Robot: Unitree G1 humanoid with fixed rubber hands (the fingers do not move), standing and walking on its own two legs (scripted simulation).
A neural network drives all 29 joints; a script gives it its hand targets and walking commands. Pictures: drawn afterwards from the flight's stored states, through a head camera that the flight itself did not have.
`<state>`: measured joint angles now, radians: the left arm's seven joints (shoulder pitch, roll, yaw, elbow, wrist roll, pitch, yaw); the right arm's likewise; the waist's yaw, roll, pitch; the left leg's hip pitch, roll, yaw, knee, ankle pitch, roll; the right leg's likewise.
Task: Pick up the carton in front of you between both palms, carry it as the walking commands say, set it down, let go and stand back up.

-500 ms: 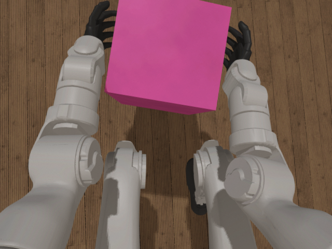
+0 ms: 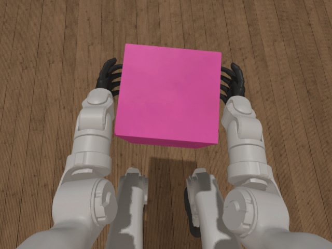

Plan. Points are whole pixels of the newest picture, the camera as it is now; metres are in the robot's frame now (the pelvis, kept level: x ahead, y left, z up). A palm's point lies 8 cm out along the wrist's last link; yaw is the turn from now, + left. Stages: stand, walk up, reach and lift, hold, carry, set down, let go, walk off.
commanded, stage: reach and lift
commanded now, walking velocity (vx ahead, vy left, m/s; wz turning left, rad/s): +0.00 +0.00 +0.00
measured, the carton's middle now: (167, 106) +0.46 +0.01 -0.13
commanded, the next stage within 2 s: hold in 1.96 s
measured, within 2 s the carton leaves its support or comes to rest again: neither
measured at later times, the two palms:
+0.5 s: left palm (81, 82) +0.41 +0.15 +0.11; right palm (281, 83) +0.41 -0.14 +0.12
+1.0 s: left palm (14, 53) +0.36 +0.15 +0.25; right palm out of the picture +0.38 -0.15 +0.26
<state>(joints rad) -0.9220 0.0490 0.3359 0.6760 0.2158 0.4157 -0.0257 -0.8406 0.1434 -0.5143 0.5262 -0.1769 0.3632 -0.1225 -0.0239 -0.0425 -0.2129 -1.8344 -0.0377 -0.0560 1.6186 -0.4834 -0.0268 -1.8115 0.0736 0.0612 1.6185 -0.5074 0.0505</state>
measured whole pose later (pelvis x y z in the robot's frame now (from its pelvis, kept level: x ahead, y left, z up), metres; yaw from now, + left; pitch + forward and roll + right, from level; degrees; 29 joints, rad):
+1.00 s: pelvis +0.08 -0.01 +0.23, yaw +1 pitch +0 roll +0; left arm -0.27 -0.15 0.25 0.38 0.27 0.60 0.01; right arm -0.32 0.17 -0.30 0.42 -0.27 0.54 -0.02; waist 0.01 -0.01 -0.07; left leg -0.27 -0.01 -0.07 0.50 -0.23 -0.02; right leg -0.26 0.02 0.08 0.52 -0.26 0.01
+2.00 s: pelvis +0.08 -0.01 +0.24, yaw +1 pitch -6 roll +0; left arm -0.26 -0.15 0.20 0.27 0.29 0.72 0.00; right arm -0.29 0.16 -0.25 0.30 -0.29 0.67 -0.01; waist 0.00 -0.01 0.01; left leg -0.08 -0.01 -0.07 0.36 -0.18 -0.01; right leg -0.06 0.02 0.08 0.37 -0.21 0.01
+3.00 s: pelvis +0.08 +0.00 +0.24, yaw +1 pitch -8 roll +0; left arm -0.25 -0.15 0.18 0.22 0.28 0.79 0.00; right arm -0.29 0.16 -0.24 0.25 -0.30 0.74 0.00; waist 0.00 -0.01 0.02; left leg -0.04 -0.01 -0.07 0.34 -0.17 -0.01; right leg -0.02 0.02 0.08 0.35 -0.20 0.01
